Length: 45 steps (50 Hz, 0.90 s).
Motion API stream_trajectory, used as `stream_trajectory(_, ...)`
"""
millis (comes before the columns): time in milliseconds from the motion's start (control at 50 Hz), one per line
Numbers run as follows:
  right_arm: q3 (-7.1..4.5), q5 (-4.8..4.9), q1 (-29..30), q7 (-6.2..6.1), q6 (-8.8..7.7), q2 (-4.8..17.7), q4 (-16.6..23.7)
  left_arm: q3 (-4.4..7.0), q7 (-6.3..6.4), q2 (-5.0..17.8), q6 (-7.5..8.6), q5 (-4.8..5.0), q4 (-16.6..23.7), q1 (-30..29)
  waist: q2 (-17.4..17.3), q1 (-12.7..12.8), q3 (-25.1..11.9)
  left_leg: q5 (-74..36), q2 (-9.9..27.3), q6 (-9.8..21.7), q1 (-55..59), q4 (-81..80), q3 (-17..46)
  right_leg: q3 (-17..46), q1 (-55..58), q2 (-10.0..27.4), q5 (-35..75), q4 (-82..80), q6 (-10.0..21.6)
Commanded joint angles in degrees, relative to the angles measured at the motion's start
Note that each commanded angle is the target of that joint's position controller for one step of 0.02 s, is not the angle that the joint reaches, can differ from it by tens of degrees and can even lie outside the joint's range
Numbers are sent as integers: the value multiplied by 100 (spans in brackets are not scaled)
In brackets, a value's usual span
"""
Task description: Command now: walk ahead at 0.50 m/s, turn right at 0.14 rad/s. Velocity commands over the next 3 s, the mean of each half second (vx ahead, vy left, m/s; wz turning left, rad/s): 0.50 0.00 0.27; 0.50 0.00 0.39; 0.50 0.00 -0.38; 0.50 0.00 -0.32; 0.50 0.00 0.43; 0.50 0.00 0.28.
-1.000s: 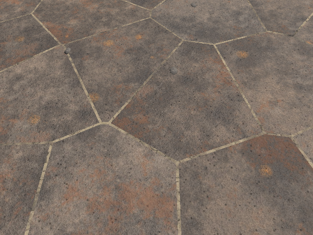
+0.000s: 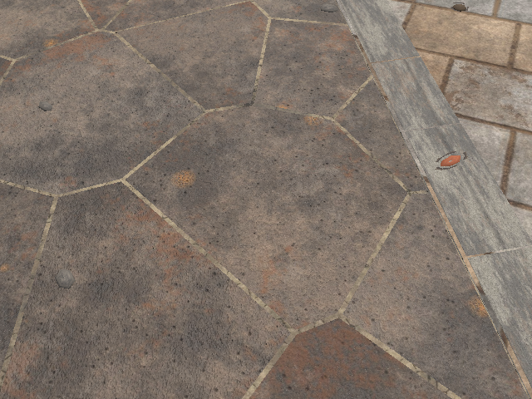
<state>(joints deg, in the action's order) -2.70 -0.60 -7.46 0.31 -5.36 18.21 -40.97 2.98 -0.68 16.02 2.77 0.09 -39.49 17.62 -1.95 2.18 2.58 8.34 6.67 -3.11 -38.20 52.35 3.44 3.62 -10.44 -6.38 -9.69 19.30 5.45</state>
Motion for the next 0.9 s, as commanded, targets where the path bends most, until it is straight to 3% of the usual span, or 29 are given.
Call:
stream_trajectory(20, -5, 46, 107, 47, -18, 217, 228, 206, 67, 860, 145, 4, 277, -180, 555, 12, -227, -1331, -40, -10, 500, -1015, -185, 521, -232, 1297, 1372, -827, 785)
stream_trajectory(80, 18, 153, 581, 124, -44, 235, 346, 215, 44, 982, 184, 13, 41, 109, 541, 259, -12, -1869, -147, 153, 523, -1651, -220, 501, 78, 1536, 784, -974, 718)
stream_trajectory(180, 7, 181, 914, 297, -51, 308, 596, 266, 61, 1061, 99, 27, -308, 344, 474, 308, 191, -855, -298, 560, -176, -2080, -154, 368, 1445, 2033, 1565, -592, 577)
stream_trajectory(220, -39, 163, 600, 334, -36, 398, 580, 290, 101, 1131, 41, 23, -314, 203, 576, 88, -54, -333, -534, 742, 329, -2135, -359, 134, 1649, 2007, 3023, -103, 408)
stream_trajectory(240, -115, 138, 176, 318, -18, 527, 490, 298, 128, 1177, 5, 12, -287, 111, 627, -150, -398, -221, -767, 857, 1011, -2146, -586, -37, 1638, 1895, 4140, 463, 305)
stream_trajectory(260, -252, 119, -588, 279, -2, 743, 296, 266, 169, 1123, -42, -2, -238, 30, 506, -558, -888, -457, -972, 1025, 2133, -2290, -695, -332, 1352, 1635, 4756, 1510, 127)
stream_trajectory(280, -375, 118, -1453, 224, 31, 1139, 188, 175, 233, 955, -29, -106, -96, 111, 3, -865, -1548, -864, -160, 1397, 3796, -2195, 526, -544, 159, 1398, 3392, 3149, -114)
stream_trajectory(300, -460, 165, -1693, 241, 30, 1519, 148, -11, 136, 359, 107, -163, 30, 794, -1437, -463, -2119, 271, 1079, 2455, 5755, -2740, 3495, -447, -2291, 190, -1236, 5178, -574)
stream_trajectory(320, -322, 241, -1831, 228, 52, 948, 156, 29, 54, 739, 266, -55, -10, 397, -939, -787, -2257, 1180, 1119, 2349, 6075, -3334, 4176, 365, -3034, 309, -2117, 5688, -526)
stream_trajectory(340, -279, 191, -1512, 187, 70, 819, 232, 85, -14, 965, 384, 136, 200, -168, -606, -834, -1457, 1124, 997, 2128, 5478, -3474, 3445, 391, -3423, 589, -1683, 5667, -456)
stream_trajectory(360, -278, 140, -1220, 160, 89, 809, 319, 53, -8, 905, 456, 116, 287, -510, -3, -732, -1003, 660, 795, 2004, 4739, -3533, 2913, 289, -3342, 806, -1302, 5333, -424)
stream_trajectory(380, -249, 116, -973, 146, 106, 724, 375, 76, 16, 891, 481, -12, 328, -676, 270, -558, -614, -9, 613, 1960, 4056, -3636, 2510, 226, -3180, 952, -1072, 4843, -467)
stream_trajectory(400, -212, 58, -838, 122, 103, 651, 443, 103, 31, 886, 453, -76, 345, -593, 109, -362, -572, -538, 460, 1951, 3643, -3738, 2259, 249, -2824, 1060, -909, 4572, -511)
stream_trajectory(460, -221, 106, -738, 57, 118, 653, 474, 79, 63, 715, 314, -120, 306, -391, -108, -161, -449, -1218, 251, 2023, 2963, -3934, 1799, 92, -2539, 1089, -807, 3895, -781)
stream_trajectory(520, -287, 147, -890, -47, 151, 840, 381, 4, 94, 524, 268, -129, 441, -948, -114, -311, -255, -1277, -31, 1851, 2483, -3994, 1367, -20, -2411, 965, 206, 2755, -987)
stream_trajectory(580, -302, 184, -1139, -116, 226, 859, 261, -40, 48, 412, 328, -78, 542, -1564, -218, -559, -248, -920, -263, 1573, 2236, -3864, 1225, -62, -1843, 688, 1307, 1620, -1021)
stream_trajectory(620, -314, 214, -1346, -134, 269, 867, 169, -19, 7, 470, 370, -16, 615, -1853, -251, -656, -247, -669, -187, 1506, 2373, -3718, 1460, 3, -1660, 574, 1481, 1262, -986)
stream_trajectory(680, -315, 229, -1419, -159, 333, 805, 124, 72, -37, 666, 432, 26, 637, -1909, -375, -578, -264, -440, 8, 1395, 2952, -3275, 1995, 210, -1538, 553, 1049, 832, -821)
stream_trajectory(720, -324, 206, -1284, -158, 368, 768, 155, 160, -26, 799, 477, 39, 531, -1490, -529, -305, -344, -669, 20, 1272, 3052, -2866, 2179, 137, -970, 570, 706, 608, -598)
stream_trajectory(740, -269, 184, -1227, -140, 364, 608, 202, 243, 12, 939, 499, -3, 420, -982, -477, -37, -668, -899, -227, 1112, 2903, -2302, 2017, 142, -114, 713, 719, 444, -401)
stream_trajectory(760, -148, 109, -1211, -111, 339, 287, 311, 329, 65, 1213, 510, -96, 356, -174, -3, 321, -1430, -323, -546, 918, 2295, -872, 1593, 913, 1304, 1583, 397, 593, -28)
stream_trajectory(780, -24, 232, -2013, -109, 288, -70, 433, 447, 50, 1631, 419, -140, 124, 393, 1779, 49, -2182, 2155, -1350, 529, 372, 905, 752, 3364, 3135, 2810, -797, 250, 909)
stream_trajectory(800, -87, 270, -2064, -126, 265, 405, 298, 364, -3, 1183, 393, 13, 107, 413, 1607, 130, -1879, 2478, -941, 450, -390, 1729, 797, 4198, 2991, 2976, -2055, -123, 939)
stream_trajectory(820, -173, 247, -1518, -123, 273, 708, 296, 271, -1, 840, 377, 22, 119, 213, 1019, 271, -1102, 1941, -764, 412, -575, 1971, 775, 3435, 2312, 2694, -2036, -249, 712)
stream_trajectory(840, -177, 185, -1140, -131, 280, 688, 367, 222, -7, 741, 347, -35, 130, -45, 624, 212, -665, 1560, -606, 376, -469, 1920, 562, 2723, 1673, 2441, -1352, -313, 582)
stream_trajectory(860, -175, 109, -822, -114, 243, 612, 471, 183, -22, 654, 328, -55, 61, -166, 536, 154, -308, 1329, -499, 363, -428, 1652, 493, 2283, 1137, 2205, -656, -436, 610)
stream_trajectory(900, -145, 108, -803, -51, 196, 404, 526, 123, -35, 551, 329, -72, -14, -258, 787, -104, -202, 1122, -287, 361, -31, 1159, 292, 1777, 594, 1881, 125, -653, 649)
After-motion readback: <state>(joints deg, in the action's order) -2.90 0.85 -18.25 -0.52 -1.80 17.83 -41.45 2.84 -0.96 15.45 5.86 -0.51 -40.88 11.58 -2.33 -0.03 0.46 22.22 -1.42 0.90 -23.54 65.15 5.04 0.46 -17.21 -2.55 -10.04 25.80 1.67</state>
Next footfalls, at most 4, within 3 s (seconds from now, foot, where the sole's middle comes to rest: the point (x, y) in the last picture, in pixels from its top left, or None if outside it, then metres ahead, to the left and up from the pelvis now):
0.26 left None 0.33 0.16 -0.78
0.76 right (286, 328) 0.64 0.03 -0.78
1.20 left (173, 291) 0.75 0.35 -0.78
1.70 right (256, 201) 1.07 0.13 -0.78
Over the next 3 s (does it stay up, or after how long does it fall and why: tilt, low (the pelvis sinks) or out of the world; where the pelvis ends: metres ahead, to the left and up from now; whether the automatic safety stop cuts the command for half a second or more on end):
stays up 1.64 0.31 0.00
